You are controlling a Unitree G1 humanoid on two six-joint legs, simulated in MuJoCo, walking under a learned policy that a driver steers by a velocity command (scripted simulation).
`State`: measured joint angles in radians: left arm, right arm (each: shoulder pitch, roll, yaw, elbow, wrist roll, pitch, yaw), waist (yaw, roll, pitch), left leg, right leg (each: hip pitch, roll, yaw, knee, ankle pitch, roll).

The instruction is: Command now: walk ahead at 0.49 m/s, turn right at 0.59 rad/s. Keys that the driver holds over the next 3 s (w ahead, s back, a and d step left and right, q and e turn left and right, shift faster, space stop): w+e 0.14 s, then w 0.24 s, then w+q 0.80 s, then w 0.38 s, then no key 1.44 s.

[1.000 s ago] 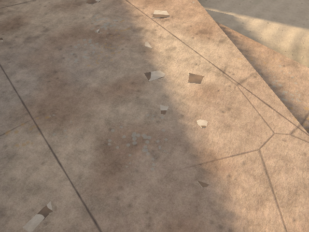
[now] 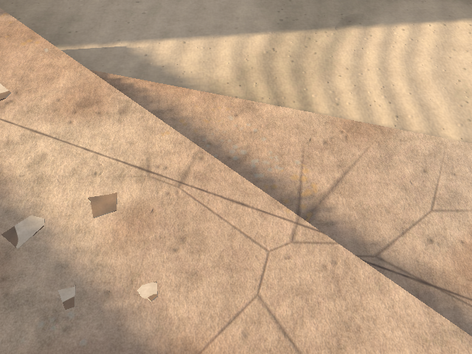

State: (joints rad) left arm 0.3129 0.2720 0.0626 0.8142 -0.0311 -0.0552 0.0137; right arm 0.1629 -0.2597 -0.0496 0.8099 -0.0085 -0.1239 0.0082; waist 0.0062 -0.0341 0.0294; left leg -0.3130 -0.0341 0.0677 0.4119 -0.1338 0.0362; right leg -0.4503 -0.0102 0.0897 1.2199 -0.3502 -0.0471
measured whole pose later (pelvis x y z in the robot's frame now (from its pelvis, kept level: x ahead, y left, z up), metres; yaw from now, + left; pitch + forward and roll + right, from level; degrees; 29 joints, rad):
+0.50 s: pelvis +0.27 -0.09 +0.00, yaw -10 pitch +1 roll +1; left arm 0.24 0.23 0.04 0.77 0.05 -0.09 -0.02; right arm 0.31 -0.24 -0.01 0.91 -0.04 -0.10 0.06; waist -0.01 0.02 0.04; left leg -0.34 0.06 -0.01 1.17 -0.39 0.06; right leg -0.34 0.01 -0.03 0.52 -0.20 -0.04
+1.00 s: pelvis +0.56 -0.07 -0.02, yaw +6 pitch +1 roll +0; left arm 0.40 0.21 0.01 0.94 0.04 -0.09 -0.03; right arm 0.16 -0.25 -0.05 0.82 -0.02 -0.07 0.04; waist 0.01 0.00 0.03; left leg -0.45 -0.08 0.04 0.65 -0.22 0.11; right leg -0.10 -0.06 -0.08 1.03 -0.46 0.03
